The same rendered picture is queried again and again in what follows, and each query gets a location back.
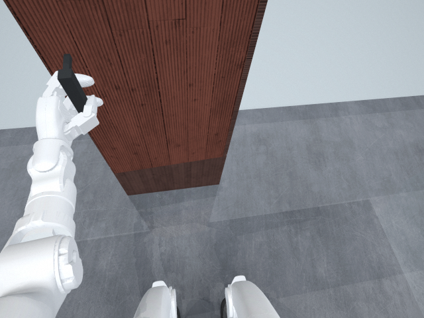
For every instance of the robot right thigh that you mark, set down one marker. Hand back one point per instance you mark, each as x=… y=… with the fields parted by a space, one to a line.
x=245 y=300

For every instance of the left robot hand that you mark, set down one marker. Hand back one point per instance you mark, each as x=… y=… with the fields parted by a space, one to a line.
x=52 y=115

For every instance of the robot thigh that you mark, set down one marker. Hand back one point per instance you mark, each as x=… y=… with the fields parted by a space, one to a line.
x=158 y=302
x=245 y=300

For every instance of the cupboard door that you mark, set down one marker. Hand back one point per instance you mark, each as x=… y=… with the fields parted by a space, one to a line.
x=168 y=71

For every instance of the handle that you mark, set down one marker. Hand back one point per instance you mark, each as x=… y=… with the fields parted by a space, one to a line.
x=71 y=85

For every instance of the robot left forearm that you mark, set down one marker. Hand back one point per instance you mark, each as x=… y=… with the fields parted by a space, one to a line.
x=51 y=203

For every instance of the robot left thigh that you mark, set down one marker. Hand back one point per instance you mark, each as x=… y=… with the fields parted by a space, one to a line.
x=158 y=302

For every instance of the left robot upper arm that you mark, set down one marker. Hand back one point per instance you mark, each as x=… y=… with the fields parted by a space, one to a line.
x=37 y=275

